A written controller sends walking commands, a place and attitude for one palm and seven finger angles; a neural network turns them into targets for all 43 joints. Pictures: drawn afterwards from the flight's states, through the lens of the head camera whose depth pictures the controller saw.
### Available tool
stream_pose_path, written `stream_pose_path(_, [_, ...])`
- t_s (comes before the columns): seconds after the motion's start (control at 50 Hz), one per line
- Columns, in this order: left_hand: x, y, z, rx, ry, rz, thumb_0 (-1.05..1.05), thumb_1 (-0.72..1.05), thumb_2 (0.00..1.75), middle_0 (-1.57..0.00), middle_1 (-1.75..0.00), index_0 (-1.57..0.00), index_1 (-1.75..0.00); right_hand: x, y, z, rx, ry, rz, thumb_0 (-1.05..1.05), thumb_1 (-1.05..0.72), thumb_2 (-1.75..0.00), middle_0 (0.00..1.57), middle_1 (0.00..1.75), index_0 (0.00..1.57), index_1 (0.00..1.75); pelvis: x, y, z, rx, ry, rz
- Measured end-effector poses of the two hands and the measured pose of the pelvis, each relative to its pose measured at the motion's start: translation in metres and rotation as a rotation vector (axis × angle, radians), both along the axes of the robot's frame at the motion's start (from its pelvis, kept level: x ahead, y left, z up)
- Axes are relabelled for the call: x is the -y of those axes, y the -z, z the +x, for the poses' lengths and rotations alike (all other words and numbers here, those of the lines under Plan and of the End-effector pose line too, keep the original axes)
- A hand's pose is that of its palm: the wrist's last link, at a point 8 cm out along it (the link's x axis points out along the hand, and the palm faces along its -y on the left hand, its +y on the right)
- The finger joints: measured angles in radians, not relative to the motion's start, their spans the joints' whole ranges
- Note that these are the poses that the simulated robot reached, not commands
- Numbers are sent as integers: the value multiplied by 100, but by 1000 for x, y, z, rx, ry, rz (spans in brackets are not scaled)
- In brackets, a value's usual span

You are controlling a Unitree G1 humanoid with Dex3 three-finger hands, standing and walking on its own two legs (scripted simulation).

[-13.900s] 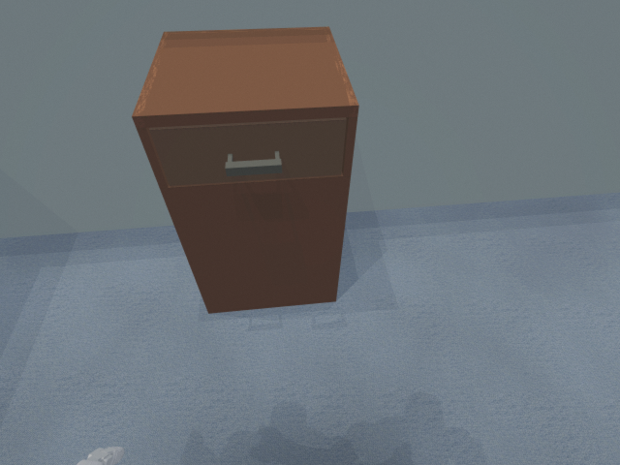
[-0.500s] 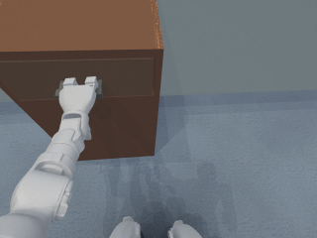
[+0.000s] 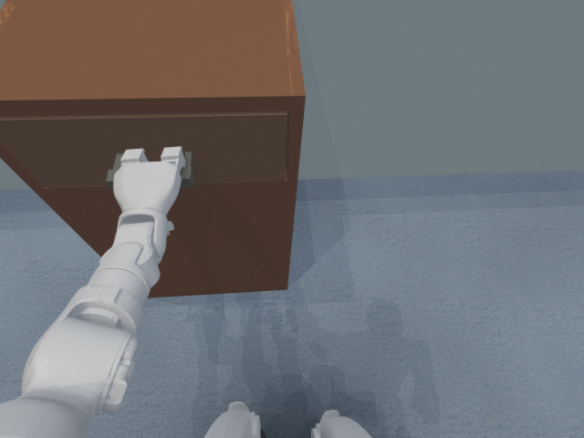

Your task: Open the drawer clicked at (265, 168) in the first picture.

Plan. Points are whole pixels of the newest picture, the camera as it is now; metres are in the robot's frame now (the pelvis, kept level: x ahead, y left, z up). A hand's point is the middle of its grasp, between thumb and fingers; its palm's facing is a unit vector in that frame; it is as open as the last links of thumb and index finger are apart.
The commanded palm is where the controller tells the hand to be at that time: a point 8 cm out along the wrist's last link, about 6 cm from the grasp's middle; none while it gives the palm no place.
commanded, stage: close the thumb around the handle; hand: left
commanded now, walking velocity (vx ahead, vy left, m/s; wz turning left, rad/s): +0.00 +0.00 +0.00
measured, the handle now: (153, 168) +0.52 +0.20 +0.00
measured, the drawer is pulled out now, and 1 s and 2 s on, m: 0.00 0.06 0.18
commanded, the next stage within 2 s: pull the drawer open in 0.34 s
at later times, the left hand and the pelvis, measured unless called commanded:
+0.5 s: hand (159, 207) +0.46 +0.19 -0.02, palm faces -0.05 -0.04 -1.00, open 6.0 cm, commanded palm +0.43 +0.19 +0.03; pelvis +0.01 +0.00 +0.00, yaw -1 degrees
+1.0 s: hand (155, 236) +0.41 +0.19 -0.02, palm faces -0.03 -0.05 -1.00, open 6.0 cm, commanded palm +0.37 +0.19 +0.03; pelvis +0.01 +0.00 +0.01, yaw +0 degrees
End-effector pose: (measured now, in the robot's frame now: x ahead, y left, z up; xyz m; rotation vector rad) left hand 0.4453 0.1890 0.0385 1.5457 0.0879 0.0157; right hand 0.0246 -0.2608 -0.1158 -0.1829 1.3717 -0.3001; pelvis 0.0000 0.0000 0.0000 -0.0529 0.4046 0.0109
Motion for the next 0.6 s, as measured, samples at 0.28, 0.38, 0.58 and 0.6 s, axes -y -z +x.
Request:
stream_pose_path(0.28, [-2,0,1,-2,18,-9,-1,68,81,-33,-130,-36,-130,3,-1,-3,-7,9,-1,1,-91,-89,21,30,20,30,3,0,3,-3,7,3])
stream_pose_path(0.38, [-2,1,0,2,18,-10,-1,68,80,-32,-131,-35,-131,4,-1,-3,-14,14,-1,1,-91,-89,21,30,20,30,3,-1,5,-2,11,4])
stream_pose_path(0.58, [-2,1,-7,-3,18,-17,0,69,79,-31,-132,-35,-130,3,-3,3,3,19,7,1,-91,-89,21,30,20,30,2,-5,8,10,19,7])
stream_pose_path(0.6, [-2,1,-9,-3,19,-19,0,69,79,-30,-132,-35,-130,2,-4,5,7,20,9,1,-91,-89,21,30,20,30,2,-5,8,12,20,8])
